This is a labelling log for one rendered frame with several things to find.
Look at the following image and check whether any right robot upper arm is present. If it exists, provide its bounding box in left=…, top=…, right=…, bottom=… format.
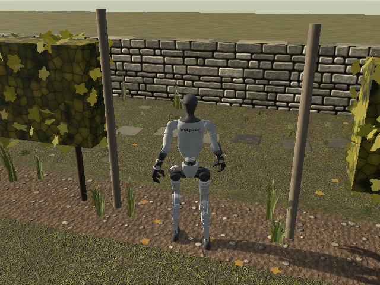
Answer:
left=202, top=119, right=220, bottom=152

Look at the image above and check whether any right robot hand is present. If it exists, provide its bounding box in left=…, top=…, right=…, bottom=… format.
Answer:
left=212, top=161, right=226, bottom=172

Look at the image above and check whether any robot right forearm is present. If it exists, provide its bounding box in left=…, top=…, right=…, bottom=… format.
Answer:
left=214, top=142, right=224, bottom=163

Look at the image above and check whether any robot left foot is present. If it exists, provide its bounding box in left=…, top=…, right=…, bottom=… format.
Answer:
left=172, top=226, right=180, bottom=242

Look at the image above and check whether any left robot upper arm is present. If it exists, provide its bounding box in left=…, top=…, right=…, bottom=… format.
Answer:
left=161, top=120, right=178, bottom=154

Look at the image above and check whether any robot left forearm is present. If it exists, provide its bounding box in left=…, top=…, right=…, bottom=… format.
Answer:
left=153, top=145, right=167, bottom=170

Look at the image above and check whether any left robot hand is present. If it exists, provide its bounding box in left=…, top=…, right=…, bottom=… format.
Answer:
left=151, top=168, right=165, bottom=183

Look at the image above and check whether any left robot shin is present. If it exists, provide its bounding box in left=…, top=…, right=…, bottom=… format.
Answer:
left=172, top=194, right=180, bottom=233

